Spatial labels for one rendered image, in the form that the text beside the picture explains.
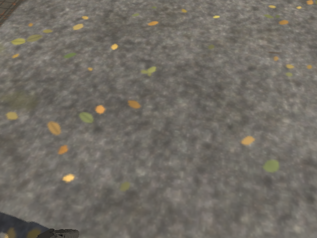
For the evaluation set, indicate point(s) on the robot left hand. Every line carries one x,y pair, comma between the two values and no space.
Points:
61,233

